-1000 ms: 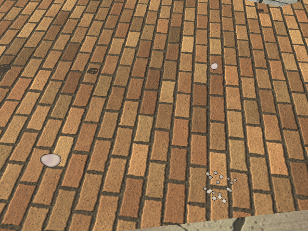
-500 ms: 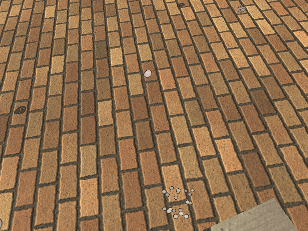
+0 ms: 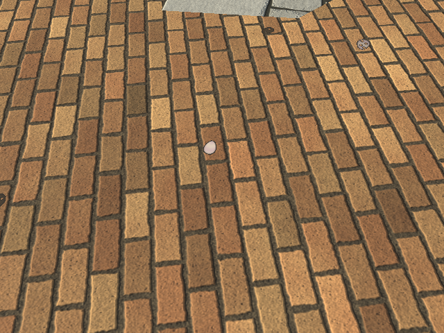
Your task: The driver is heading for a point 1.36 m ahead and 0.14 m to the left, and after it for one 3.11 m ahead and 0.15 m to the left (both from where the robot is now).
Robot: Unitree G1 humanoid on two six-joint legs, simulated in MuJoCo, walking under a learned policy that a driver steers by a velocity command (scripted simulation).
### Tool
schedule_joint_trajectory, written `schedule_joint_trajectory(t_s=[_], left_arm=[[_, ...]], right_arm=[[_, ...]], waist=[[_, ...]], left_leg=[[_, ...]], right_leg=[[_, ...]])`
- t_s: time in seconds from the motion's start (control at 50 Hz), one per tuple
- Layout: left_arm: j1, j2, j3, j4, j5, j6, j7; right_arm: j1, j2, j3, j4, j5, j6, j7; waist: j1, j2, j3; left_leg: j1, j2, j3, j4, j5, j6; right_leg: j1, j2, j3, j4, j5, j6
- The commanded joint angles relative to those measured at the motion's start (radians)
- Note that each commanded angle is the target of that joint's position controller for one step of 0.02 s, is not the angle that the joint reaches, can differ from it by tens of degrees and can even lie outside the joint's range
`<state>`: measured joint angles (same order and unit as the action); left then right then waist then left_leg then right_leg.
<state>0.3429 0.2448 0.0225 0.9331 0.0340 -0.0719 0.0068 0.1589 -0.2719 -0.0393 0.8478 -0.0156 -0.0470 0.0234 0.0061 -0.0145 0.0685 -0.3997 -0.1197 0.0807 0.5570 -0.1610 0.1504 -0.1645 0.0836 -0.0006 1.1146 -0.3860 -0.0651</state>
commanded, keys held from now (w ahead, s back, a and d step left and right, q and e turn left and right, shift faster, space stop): w+q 0.36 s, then w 0.20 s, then no key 0.28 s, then e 0.16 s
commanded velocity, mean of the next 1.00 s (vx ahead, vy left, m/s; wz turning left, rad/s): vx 0.38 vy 0.00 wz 0.27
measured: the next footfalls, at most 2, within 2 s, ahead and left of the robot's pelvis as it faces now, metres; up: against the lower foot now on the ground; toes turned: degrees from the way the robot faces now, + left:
right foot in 0.44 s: +0.45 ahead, -0.08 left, +0.00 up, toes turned +17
left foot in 0.90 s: +0.54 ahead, +0.14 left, +0.00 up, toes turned +19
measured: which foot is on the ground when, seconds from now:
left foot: down 0.00-0.44, up 0.46-0.88, down 0.90-1.00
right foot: up 0.00-0.42, down 0.44-0.92, up 0.94-1.00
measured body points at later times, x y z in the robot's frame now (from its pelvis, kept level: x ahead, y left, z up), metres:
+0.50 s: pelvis +0.30 -0.03 +0.00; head +0.33 -0.02 +0.45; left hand +0.45 +0.25 -0.08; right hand +0.34 -0.31 -0.13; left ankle +0.10 +0.03 -0.67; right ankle +0.41 -0.09 -0.72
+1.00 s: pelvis +0.46 +0.03 +0.01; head +0.48 +0.05 +0.46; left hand +0.39 +0.26 -0.14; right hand +0.67 -0.14 -0.10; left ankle +0.51 +0.13 -0.72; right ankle +0.41 -0.10 -0.68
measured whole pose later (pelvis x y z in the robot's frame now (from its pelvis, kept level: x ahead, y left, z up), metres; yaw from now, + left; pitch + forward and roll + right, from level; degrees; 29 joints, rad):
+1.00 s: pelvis +0.46 +0.03 +0.01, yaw +16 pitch +0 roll -1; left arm 0.34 0.21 0.01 0.94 0.00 -0.02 0.02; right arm 0.11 -0.19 0.00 0.84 -0.01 -0.03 -0.02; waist 0.05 -0.02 0.06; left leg -0.34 -0.02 0.07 0.50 -0.16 0.07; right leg -0.26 0.04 0.00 0.86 -0.56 -0.04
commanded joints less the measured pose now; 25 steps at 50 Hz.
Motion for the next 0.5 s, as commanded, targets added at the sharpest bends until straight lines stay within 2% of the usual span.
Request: schedule_joint_trajectory(t_s=[0.02,0.04,0.06,0.12,0.18,0.24,0.3,0.34,0.38,0.4,0.42,0.44,0.46,0.48,0.5], left_arm=[[-0.057,0.145,0.023,-0.117,0.0,-0.038,-0.01],[-0.069,0.136,0.022,-0.129,0.01,-0.024,-0.012],[-0.053,0.116,0.015,-0.13,0.018,-0.005,-0.015],[-0.086,0.089,0.005,-0.159,0.022,0.025,-0.019],[-0.236,0.088,0.002,-0.218,0.018,0.031,-0.022],[-0.334,0.082,-0.004,-0.254,0.01,0.03,-0.028],[-0.419,0.084,-0.01,-0.29,0.003,0.024,-0.031],[-0.455,0.09,-0.014,-0.312,-0.002,0.015,-0.03],[-0.402,0.11,-0.009,-0.306,-0.005,0.006,-0.028],[-0.33,0.129,-0.001,-0.284,-0.006,0.001,-0.022],[-0.217,0.154,0.011,-0.246,-0.006,-0.006,-0.013],[-0.087,0.184,0.024,-0.216,0.004,-0.02,0.0],[0.075,0.249,0.039,-0.208,0.026,-0.025,0.017],[0.058,0.325,0.065,-0.187,0.026,-0.006,0.013],[-0.008,0.22,0.054,-0.197,0.003,0.004,0.002]], right_arm=[[0.117,-0.116,-0.042,-0.006,0.006,0.003,-0.003],[0.121,-0.099,-0.035,0.004,0.007,-0.003,-0.009],[0.123,-0.097,-0.032,0.01,0.008,-0.01,-0.012],[0.171,-0.141,-0.045,0.022,0.014,-0.026,-0.014],[0.23,-0.145,-0.049,0.027,0.018,-0.02,-0.017],[0.298,-0.145,-0.053,0.034,0.018,-0.011,-0.021],[0.345,-0.145,-0.056,0.034,0.009,-0.004,-0.029],[0.353,-0.152,-0.059,0.027,-0.001,-0.001,-0.034],[0.309,-0.165,-0.063,0.01,-0.004,-0.002,-0.043],[0.277,-0.171,-0.063,0.001,-0.005,-0.006,-0.043],[0.265,-0.174,-0.062,0.0,-0.003,-0.012,-0.038],[0.259,-0.162,-0.058,0.0,0.007,-0.022,-0.028],[0.282,-0.086,-0.036,-0.029,0.013,-0.034,-0.025],[0.43,-0.039,-0.03,-0.032,0.035,-0.026,-0.022],[0.384,-0.118,-0.036,0.003,-0.004,-0.011,-0.033]], waist=[[-0.023,-0.032,-0.046],[0.002,-0.037,-0.019],[0.023,-0.021,-0.026],[0.024,0.016,-0.033],[-0.022,0.039,-0.004],[-0.072,0.061,-0.027],[-0.106,0.077,-0.033],[-0.113,0.087,-0.033],[-0.072,0.099,-0.043],[-0.038,0.106,-0.066],[0.01,0.089,-0.118],[0.076,0.044,-0.195],[0.119,-0.068,-0.341],[0.031,-0.315,-0.401],[0.015,-0.1,-0.255]], left_leg=[[0.342,0.362,-0.58,-0.334,-0.019,0.2],[0.262,0.32,-0.519,-0.342,0.081,0.176],[0.218,0.286,-0.466,-0.351,0.144,0.159],[0.171,0.239,-0.391,-0.367,0.242,0.154],[0.186,0.202,-0.376,-0.381,0.252,0.111],[0.276,0.185,-0.379,-0.335,0.326,0.061],[0.366,0.193,-0.411,-0.285,0.403,0.058],[0.408,0.21,-0.442,-0.245,0.446,0.059],[0.401,0.227,-0.459,-0.206,0.472,0.033],[0.372,0.225,-0.453,-0.16,0.546,0.012],[0.362,0.202,-0.434,-0.048,0.63,-0.007],[0.295,0.151,-0.384,0.13,0.574,-0.029],[0.168,0.103,-0.309,0.396,0.231,-0.044],[-0.108,-0.051,-0.208,0.629,-0.386,-0.078],[-0.203,0.044,-0.227,0.693,-0.314,-0.068]], right_leg=[[-0.463,-0.121,0.086,0.198,0.081,0.007],[-0.423,-0.141,0.084,0.14,0.082,0.023],[-0.383,-0.152,0.076,0.096,0.082,0.041],[-0.388,-0.165,0.032,-0.03,0.116,0.086],[-0.456,-0.17,0.004,-0.203,0.253,0.12],[-0.48,-0.147,0.001,-0.331,0.359,0.126],[-0.499,-0.118,0.002,-0.418,0.364,0.119],[-0.482,-0.098,0.007,-0.478,0.337,0.105],[-0.364,-0.084,0.022,-0.567,0.303,0.079],[-0.243,-0.065,0.015,-0.6,0.272,0.059],[-0.099,-0.045,0.003,-0.638,0.264,0.035],[0.096,-0.101,0.039,-0.679,0.284,0.0],[0.313,-0.347,0.296,-0.683,0.117,-0.053],[0.46,-0.528,0.758,-0.806,0.082,-0.191],[0.336,-0.487,0.74,-0.827,-0.055,-0.172]])
Velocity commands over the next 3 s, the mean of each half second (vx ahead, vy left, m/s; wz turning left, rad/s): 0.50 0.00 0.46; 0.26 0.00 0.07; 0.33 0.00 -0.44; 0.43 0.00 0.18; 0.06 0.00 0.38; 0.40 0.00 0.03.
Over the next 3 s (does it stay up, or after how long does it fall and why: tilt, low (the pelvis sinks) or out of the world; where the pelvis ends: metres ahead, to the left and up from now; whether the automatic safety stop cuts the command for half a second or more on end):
stays up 1.10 0.12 0.00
